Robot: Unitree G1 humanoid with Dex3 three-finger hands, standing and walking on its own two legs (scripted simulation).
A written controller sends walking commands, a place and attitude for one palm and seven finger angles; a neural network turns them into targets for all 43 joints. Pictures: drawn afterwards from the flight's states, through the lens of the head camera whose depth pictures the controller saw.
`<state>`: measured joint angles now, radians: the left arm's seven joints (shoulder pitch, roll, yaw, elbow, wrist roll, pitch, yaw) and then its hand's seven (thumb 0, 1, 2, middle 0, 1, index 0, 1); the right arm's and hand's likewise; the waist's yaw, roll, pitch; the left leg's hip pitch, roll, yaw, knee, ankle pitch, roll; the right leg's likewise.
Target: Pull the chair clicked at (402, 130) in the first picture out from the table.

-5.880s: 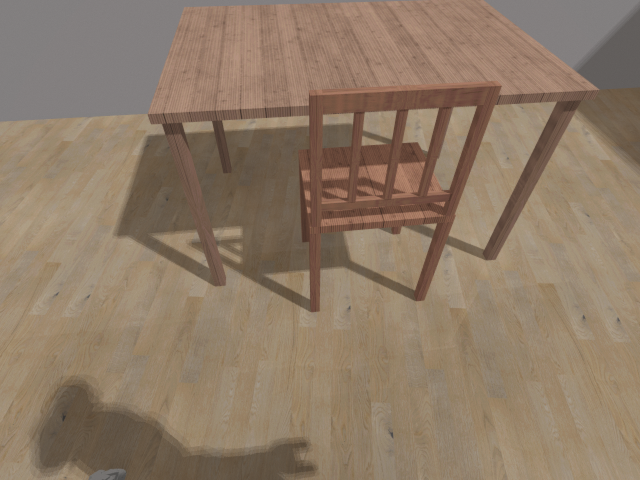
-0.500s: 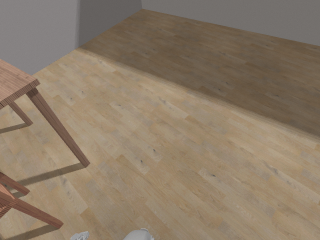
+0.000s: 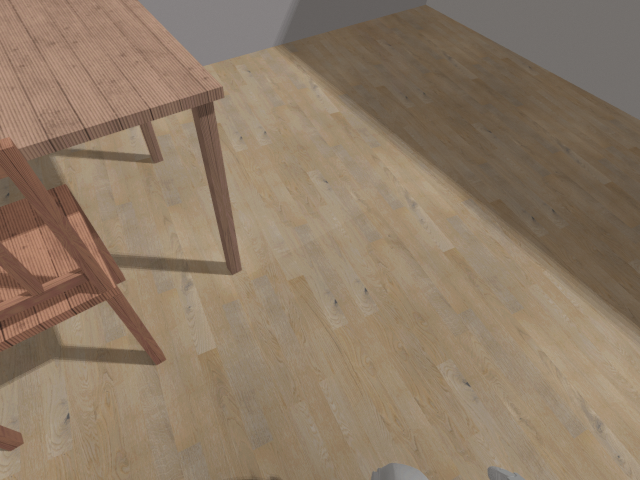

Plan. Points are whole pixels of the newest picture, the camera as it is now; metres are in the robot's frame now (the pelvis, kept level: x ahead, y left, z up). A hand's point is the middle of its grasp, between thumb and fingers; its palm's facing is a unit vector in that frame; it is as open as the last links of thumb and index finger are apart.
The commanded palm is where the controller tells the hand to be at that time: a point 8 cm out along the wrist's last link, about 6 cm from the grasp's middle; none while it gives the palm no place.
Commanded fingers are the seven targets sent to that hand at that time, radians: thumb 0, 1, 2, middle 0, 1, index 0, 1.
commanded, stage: turn to face it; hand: left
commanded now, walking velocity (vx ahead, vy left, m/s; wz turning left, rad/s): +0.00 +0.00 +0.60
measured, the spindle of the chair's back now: out of the picture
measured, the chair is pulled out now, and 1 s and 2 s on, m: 0.00 0.00 0.00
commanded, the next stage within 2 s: take the last steps up to it in 1.04 s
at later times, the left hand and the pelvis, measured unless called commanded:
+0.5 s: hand out of the picture +0.02 +0.18 -0.14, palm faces +0.32 -0.90 -0.29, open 7.4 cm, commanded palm none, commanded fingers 0.00 0.90 0.90 -0.20 -0.30 -0.20 -0.30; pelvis -0.01 -0.04 +0.01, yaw +19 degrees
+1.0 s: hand out of the picture -0.09 +0.22 -0.16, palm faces +0.54 -0.80 -0.27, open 7.4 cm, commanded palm none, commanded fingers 0.00 0.90 0.90 -0.20 -0.30 -0.20 -0.30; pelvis -0.04 +0.00 +0.01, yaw +31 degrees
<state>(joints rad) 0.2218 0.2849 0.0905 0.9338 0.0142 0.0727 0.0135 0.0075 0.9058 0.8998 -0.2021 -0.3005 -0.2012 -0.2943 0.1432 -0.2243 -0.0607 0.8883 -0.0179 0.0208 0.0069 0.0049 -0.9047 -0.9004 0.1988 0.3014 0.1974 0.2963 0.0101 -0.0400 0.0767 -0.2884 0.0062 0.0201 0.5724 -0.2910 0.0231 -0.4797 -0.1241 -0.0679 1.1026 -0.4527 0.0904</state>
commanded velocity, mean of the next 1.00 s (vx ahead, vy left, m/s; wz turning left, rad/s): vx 0.00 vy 0.00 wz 0.46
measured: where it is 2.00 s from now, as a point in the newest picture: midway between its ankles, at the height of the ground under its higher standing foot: outside the picture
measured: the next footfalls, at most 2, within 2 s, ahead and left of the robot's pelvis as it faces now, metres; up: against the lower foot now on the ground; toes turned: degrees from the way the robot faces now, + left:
right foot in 0.26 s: +0.06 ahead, -0.14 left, +0.00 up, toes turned +7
left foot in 0.68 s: -0.04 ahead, +0.12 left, +0.00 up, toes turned +30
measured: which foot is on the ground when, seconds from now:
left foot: down 0.00-0.26, up 0.28-0.66, down 0.68-1.00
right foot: up 0.00-0.24, down 0.26-0.68, up 0.70-1.00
